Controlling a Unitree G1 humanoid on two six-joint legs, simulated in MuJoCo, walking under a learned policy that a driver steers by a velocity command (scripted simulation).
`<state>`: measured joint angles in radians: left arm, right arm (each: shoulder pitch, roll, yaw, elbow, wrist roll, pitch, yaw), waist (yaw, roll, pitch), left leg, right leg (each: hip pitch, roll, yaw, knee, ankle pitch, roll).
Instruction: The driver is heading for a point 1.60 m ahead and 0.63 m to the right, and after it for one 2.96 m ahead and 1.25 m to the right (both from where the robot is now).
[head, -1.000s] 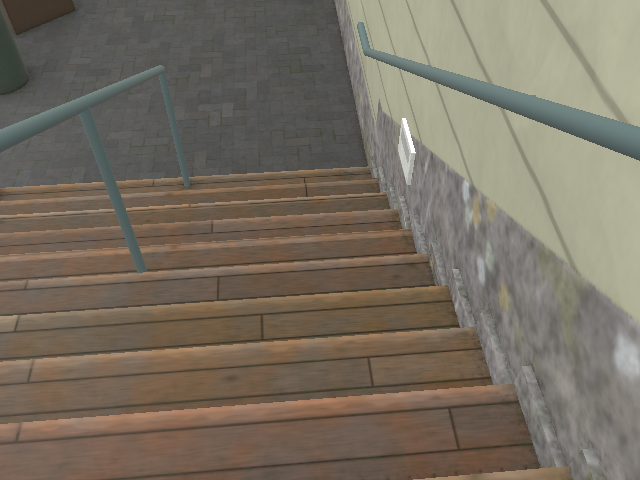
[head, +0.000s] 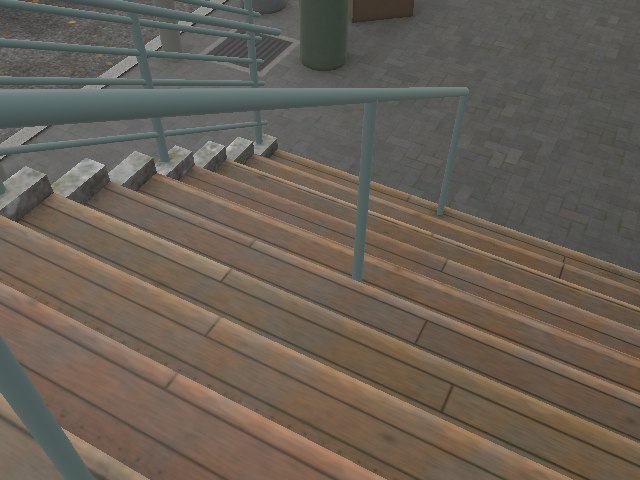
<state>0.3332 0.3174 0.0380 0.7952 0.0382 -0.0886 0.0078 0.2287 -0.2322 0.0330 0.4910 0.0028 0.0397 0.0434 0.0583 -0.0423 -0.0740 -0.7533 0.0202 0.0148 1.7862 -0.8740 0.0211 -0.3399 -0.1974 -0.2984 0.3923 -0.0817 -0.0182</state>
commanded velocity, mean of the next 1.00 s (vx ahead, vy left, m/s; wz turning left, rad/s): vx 0.00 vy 0.00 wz -0.32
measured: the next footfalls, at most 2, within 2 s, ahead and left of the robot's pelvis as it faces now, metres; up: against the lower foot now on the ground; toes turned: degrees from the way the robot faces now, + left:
left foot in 0.06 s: -0.03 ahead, +0.15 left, +0.17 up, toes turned +3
right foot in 0.54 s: -0.06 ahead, -0.10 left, +0.17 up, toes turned -11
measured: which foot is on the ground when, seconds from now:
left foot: up 0.00-0.04, down 0.06-0.56, up 0.58-1.00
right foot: down 0.00-0.06, up 0.08-0.52, down 0.54-1.00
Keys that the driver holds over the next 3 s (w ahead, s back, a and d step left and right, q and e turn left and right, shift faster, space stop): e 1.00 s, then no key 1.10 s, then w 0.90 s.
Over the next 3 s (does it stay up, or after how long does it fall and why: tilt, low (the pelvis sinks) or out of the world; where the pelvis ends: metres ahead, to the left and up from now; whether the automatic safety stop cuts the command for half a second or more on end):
stays up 0.12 -0.18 -0.01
